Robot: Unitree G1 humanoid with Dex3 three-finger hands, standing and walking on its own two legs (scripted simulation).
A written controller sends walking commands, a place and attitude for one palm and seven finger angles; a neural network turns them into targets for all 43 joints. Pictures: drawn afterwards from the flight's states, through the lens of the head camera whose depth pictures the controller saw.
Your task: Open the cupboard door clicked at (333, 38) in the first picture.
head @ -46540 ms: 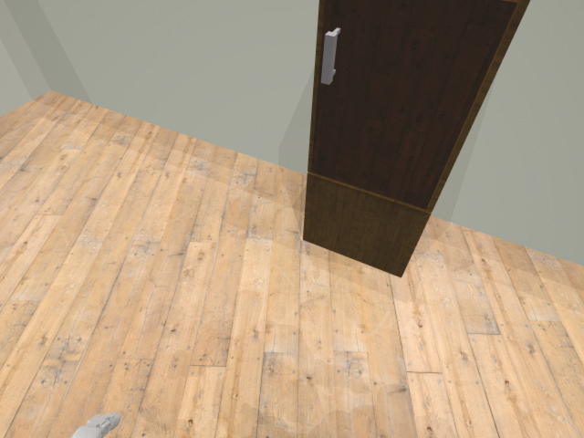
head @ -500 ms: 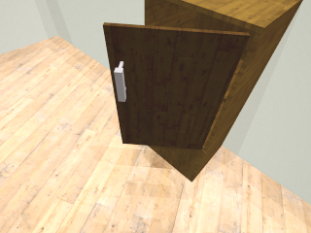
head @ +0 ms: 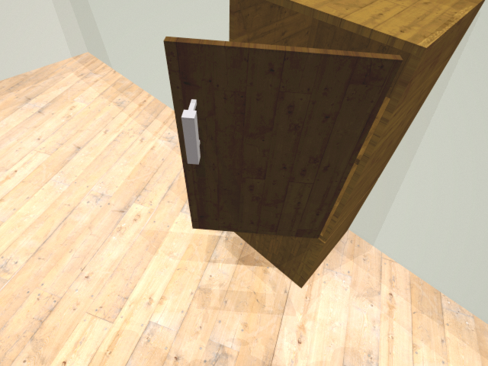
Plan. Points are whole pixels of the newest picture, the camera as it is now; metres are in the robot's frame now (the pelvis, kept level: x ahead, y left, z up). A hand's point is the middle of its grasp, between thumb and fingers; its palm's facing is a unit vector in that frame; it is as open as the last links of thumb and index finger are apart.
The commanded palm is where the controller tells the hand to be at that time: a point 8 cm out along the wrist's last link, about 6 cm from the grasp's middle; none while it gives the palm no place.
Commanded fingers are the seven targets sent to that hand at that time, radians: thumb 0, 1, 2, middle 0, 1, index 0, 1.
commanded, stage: look again from close up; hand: left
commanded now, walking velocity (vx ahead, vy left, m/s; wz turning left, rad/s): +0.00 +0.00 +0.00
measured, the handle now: (193, 132) +0.53 +0.14 +0.08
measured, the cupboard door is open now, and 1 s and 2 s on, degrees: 39 39 39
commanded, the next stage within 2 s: raise the hand with hooked fingers in 0.50 s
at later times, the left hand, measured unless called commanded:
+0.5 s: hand out of the picture -0.01 +0.16 -0.18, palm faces +0.02 -0.99 -0.15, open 7.4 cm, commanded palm none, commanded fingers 0.00 0.90 0.90 -0.20 -0.30 -0.20 -0.30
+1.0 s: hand (163, 330) +0.18 +0.14 -0.03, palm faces -0.02 -1.00 +0.01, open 8.4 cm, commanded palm +0.13 +0.23 -0.03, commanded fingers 0.00 0.41 0.69 -0.23 -0.62 -0.23 -0.62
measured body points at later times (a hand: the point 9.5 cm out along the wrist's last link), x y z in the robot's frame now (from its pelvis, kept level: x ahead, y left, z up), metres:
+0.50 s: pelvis +0.00 +0.00 +0.00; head +0.02 +0.01 +0.45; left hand -0.01 +0.21 -0.17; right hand -0.01 -0.22 -0.15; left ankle -0.03 +0.06 -0.74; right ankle -0.03 -0.14 -0.74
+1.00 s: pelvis -0.03 -0.05 -0.05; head +0.00 -0.03 +0.40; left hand +0.18 +0.19 -0.03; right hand +0.18 -0.30 -0.08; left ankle -0.03 +0.05 -0.74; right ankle -0.01 -0.12 -0.74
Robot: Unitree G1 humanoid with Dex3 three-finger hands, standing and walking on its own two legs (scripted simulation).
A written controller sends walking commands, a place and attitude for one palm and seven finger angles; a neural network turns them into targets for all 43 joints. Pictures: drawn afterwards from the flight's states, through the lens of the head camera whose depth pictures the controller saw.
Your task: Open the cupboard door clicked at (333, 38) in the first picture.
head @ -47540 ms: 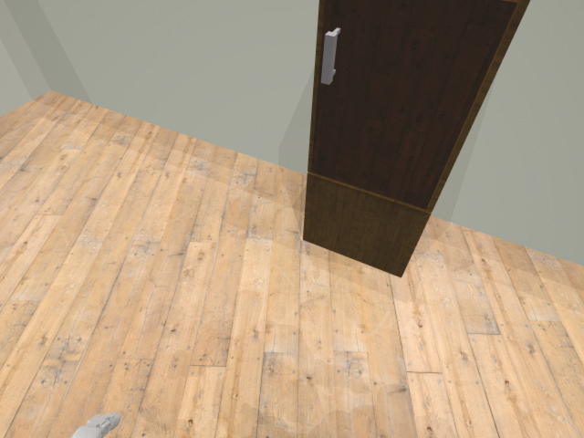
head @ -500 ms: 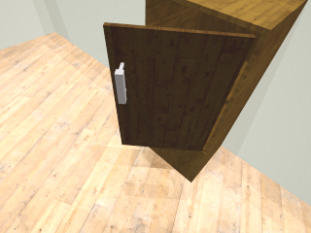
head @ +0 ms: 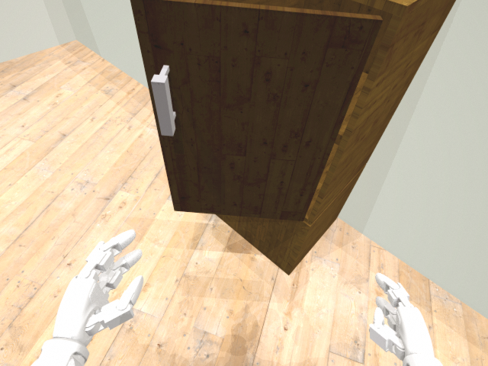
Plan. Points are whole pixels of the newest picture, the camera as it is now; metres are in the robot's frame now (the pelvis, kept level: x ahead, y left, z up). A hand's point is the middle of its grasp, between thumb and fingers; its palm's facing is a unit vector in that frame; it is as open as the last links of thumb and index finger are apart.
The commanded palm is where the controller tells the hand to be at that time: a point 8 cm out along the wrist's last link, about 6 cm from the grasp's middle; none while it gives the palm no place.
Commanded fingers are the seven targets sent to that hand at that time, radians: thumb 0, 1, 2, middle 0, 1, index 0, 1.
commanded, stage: raise the hand with hooked fingers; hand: left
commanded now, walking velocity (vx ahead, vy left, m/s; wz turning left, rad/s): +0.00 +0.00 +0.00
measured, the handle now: (166, 100) +0.56 +0.18 +0.13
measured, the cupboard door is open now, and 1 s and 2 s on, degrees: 39 39 39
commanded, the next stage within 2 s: move the hooked fingers beside the handle in 1.70 s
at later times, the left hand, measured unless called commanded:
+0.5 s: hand (68, 260) +0.25 +0.25 +0.08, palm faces +0.06 -1.00 -0.04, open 11.5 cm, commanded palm +0.21 +0.30 +0.08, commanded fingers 0.00 -0.17 0.44 -0.28 -0.99 -0.28 -0.99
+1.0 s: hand (18, 229) +0.27 +0.32 +0.12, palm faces +0.02 -1.00 -0.05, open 13.8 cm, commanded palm +0.24 +0.37 +0.13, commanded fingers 0.00 -0.50 0.30 -0.30 -1.20 -0.30 -1.20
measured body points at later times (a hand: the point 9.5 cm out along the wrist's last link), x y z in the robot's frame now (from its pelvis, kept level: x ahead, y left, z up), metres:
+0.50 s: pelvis +0.01 +0.01 +0.01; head +0.05 +0.01 +0.46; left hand +0.24 +0.31 +0.09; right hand +0.14 -0.23 -0.08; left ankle +0.01 +0.10 -0.69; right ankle +0.01 -0.08 -0.69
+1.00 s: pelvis +0.00 +0.05 +0.03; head +0.02 +0.06 +0.47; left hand +0.26 +0.37 +0.12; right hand +0.20 -0.17 -0.04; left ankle +0.01 +0.10 -0.69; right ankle +0.01 -0.08 -0.69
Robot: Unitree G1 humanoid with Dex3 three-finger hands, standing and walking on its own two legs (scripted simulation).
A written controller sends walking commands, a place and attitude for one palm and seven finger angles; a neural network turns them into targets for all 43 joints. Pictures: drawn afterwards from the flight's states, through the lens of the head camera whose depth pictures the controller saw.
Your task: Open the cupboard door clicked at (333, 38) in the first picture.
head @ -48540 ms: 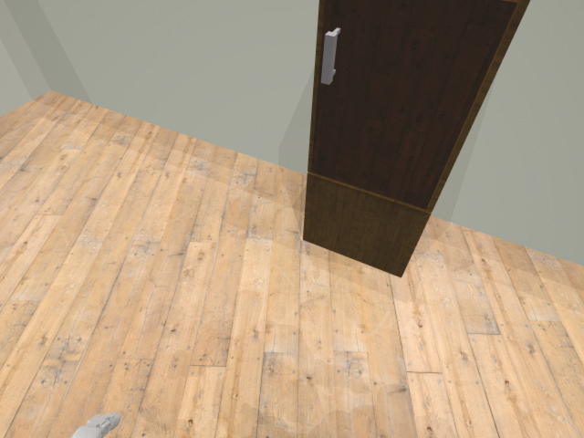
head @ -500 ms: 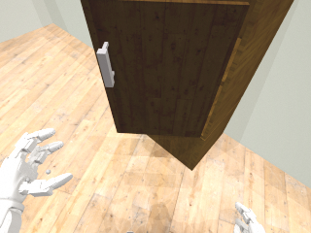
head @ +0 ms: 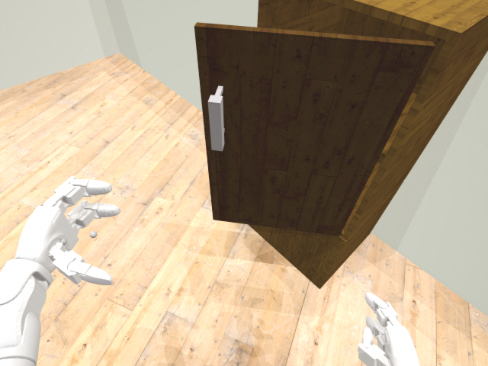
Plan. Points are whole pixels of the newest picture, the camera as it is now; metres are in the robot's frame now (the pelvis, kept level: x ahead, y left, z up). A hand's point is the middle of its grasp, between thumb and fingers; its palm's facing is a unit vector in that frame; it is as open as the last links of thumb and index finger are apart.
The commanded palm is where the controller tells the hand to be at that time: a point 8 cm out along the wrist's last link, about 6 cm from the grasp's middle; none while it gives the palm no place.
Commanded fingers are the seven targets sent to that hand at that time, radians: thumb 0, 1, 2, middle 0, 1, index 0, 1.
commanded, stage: raise the hand with hooked fingers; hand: left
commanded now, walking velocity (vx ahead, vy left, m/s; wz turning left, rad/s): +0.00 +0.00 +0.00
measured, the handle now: (218, 118) +0.56 +0.11 +0.10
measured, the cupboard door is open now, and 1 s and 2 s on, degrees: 39 39 39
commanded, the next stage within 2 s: move the hooked fingers beside the handle in 0.70 s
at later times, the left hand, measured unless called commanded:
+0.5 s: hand (94, 206) +0.30 +0.25 +0.12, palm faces +0.01 -1.00 -0.04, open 14.0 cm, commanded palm +0.27 +0.30 +0.12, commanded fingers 0.00 -0.50 0.30 -0.30 -1.20 -0.30 -1.20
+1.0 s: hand (123, 200) +0.32 +0.22 +0.12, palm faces +0.01 -1.00 -0.03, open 14.0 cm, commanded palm +0.30 +0.27 +0.12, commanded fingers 0.00 -0.50 0.30 -0.30 -1.20 -0.30 -1.20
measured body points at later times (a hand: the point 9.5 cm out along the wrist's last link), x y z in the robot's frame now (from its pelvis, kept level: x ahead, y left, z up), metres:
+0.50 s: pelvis +0.01 -0.02 +0.01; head +0.02 -0.02 +0.46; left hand +0.30 +0.31 +0.13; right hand +0.16 -0.27 -0.07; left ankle +0.00 +0.05 -0.72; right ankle +0.01 -0.13 -0.72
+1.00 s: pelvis +0.00 -0.05 +0.01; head +0.02 -0.06 +0.46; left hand +0.31 +0.27 +0.12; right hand +0.16 -0.30 -0.08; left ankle +0.00 +0.05 -0.72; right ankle +0.01 -0.13 -0.72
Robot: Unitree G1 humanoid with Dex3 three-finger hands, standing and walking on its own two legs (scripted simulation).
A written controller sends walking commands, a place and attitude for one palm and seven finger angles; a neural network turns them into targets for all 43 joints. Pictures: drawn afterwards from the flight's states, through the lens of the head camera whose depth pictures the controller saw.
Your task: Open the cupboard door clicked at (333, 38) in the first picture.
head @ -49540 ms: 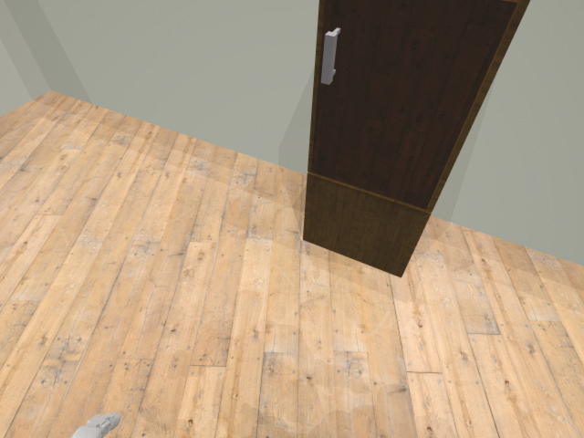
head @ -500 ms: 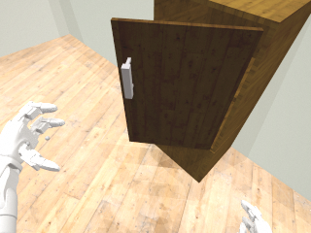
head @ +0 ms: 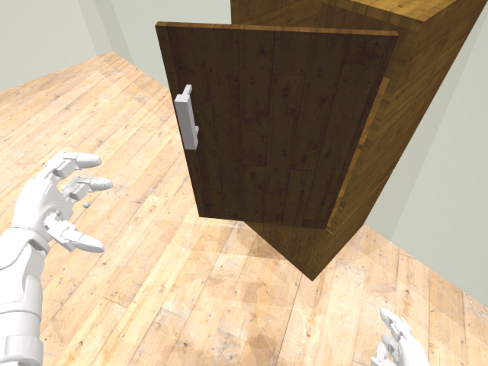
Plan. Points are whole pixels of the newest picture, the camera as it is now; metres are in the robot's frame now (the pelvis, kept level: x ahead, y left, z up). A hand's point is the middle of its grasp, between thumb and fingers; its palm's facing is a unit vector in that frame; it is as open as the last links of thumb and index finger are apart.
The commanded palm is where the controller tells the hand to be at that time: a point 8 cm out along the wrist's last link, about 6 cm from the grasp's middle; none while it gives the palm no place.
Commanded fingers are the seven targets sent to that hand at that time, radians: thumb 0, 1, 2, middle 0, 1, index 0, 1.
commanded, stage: move the hooked fingers beside the handle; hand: left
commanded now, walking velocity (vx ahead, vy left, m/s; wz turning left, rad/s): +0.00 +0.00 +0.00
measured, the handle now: (189, 117) +0.56 +0.15 +0.10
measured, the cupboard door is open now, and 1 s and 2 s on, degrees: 39 39 39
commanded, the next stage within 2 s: none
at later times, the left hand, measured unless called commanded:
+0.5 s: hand (116, 166) +0.40 +0.25 +0.11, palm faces -0.04 -1.00 -0.01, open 14.0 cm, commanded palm +0.37 +0.30 +0.11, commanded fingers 0.00 -0.50 0.30 -0.30 -1.20 -0.30 -1.20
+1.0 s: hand (137, 143) +0.47 +0.23 +0.10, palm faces -0.06 -1.00 +0.01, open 14.0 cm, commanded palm +0.45 +0.28 +0.10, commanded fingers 0.00 -0.50 0.30 -0.30 -1.20 -0.30 -1.20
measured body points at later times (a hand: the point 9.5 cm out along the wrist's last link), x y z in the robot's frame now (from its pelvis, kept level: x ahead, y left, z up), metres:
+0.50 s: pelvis +0.01 +0.01 +0.00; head +0.05 +0.01 +0.45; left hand +0.40 +0.30 +0.11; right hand +0.09 -0.26 -0.10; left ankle +0.00 +0.10 -0.72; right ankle +0.00 -0.08 -0.72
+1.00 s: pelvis +0.01 +0.04 -0.01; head +0.08 +0.04 +0.44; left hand +0.47 +0.29 +0.11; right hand +0.06 -0.24 -0.12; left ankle +0.00 +0.10 -0.72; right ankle +0.00 -0.08 -0.72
